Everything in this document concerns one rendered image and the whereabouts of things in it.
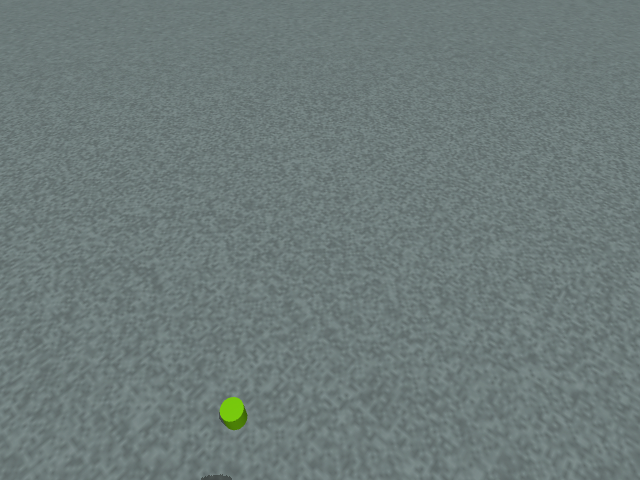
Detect tin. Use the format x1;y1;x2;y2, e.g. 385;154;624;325
220;397;247;430

